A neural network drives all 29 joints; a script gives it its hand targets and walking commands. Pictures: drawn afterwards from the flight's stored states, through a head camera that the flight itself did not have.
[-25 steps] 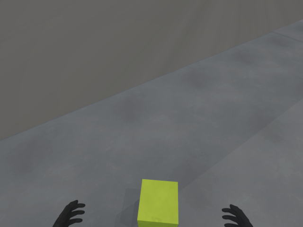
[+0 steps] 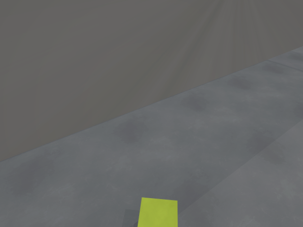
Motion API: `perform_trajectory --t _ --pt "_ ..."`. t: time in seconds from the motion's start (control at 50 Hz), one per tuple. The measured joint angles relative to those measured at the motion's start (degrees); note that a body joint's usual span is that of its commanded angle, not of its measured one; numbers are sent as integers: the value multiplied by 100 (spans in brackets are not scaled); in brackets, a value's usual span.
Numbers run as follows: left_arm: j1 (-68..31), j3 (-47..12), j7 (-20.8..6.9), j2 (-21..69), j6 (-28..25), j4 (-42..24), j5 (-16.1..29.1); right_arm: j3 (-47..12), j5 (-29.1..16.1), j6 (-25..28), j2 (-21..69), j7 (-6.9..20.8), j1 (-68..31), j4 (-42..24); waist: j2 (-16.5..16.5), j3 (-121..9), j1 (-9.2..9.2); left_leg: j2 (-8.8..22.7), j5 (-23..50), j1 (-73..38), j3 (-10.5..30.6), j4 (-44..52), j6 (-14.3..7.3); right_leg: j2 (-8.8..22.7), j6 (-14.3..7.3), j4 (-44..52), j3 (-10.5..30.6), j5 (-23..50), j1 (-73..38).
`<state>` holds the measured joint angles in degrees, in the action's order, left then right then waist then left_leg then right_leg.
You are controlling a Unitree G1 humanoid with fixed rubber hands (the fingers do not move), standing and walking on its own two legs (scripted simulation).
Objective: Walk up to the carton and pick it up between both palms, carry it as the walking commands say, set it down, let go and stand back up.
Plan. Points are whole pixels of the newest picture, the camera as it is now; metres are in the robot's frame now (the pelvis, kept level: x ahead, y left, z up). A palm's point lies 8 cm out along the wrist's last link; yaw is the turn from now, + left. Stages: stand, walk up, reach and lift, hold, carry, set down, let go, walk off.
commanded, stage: stand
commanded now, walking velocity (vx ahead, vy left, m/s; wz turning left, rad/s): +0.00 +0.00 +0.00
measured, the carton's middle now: out of the picture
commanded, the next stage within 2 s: none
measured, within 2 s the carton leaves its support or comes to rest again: neither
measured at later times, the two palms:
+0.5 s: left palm out of the picture +0.04 +0.31 -0.09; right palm out of the picture +0.02 -0.30 -0.10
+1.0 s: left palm out of the picture +0.02 +0.32 -0.10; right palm out of the picture +0.00 -0.29 -0.11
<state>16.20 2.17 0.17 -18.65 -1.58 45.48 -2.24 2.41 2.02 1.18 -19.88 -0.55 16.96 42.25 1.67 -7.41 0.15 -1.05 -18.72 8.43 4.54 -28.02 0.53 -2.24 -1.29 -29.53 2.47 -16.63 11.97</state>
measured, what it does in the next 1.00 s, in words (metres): stands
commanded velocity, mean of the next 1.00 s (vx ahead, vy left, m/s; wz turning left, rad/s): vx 0.00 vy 0.00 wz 0.00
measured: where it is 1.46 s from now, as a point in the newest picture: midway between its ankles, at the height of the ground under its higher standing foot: outside the picture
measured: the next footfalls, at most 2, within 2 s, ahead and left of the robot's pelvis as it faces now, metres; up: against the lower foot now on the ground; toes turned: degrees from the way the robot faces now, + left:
none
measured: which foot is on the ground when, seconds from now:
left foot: down 0.00-1.00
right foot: down 0.00-1.00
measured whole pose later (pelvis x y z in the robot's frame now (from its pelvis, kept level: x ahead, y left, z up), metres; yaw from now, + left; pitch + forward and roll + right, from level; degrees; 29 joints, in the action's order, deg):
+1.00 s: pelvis -0.04 +0.01 +0.01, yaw -1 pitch -3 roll +0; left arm 12.0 -0.1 0.1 -20.5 -1.6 60.8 -0.8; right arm 0.7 0.5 1.9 -21.6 -0.4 15.0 57.6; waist 1.3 -1.5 0.0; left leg -1.9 -12.8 7.3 3.3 -22.9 -0.4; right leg -1.2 0.1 -23.4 3.9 -10.0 10.6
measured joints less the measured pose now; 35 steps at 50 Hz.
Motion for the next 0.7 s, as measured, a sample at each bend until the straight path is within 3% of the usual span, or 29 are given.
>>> perform_trajectory --t 0.28,0.7 --pt "-102 -86 -48 -51 -72 492 8 -83 -4 26 -67 29 108 552 -29 146 39 46 207 38 -5 86 36 -39 -14 194 6 273 -4" --pt "-315 -195 -55 -162 12 1208 107 -169 -87 83 -179 -14 -73 1261 -59 428 0 -55 501 -85 -109 343 -76 72 114 488 123 597 -129"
